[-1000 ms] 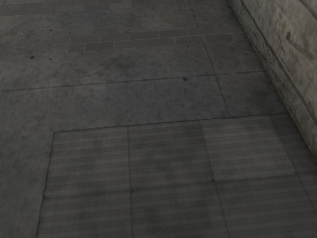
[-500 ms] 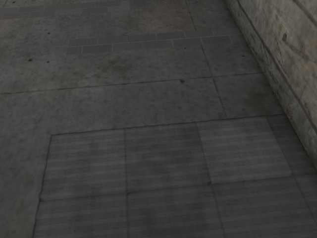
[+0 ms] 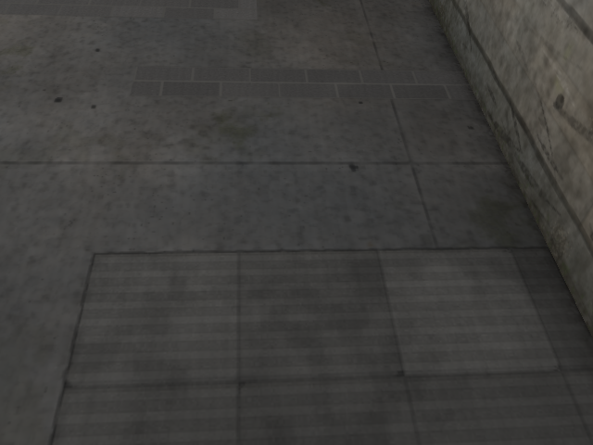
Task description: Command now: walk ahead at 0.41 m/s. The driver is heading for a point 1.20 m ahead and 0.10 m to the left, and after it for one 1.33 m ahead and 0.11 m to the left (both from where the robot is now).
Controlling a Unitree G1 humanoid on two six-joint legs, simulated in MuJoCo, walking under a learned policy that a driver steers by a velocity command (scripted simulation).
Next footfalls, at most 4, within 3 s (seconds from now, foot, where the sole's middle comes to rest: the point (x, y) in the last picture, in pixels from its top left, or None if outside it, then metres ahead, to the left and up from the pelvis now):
0.40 right None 0.29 -0.05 -0.76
0.96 left None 0.33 0.14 -0.76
1.44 right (306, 386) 0.67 -0.03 -0.76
1.98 left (244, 277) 0.98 0.14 -0.76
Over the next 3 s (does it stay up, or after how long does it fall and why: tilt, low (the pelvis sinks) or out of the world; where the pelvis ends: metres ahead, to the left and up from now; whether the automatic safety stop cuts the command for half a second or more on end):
stays up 1.24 0.03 0.01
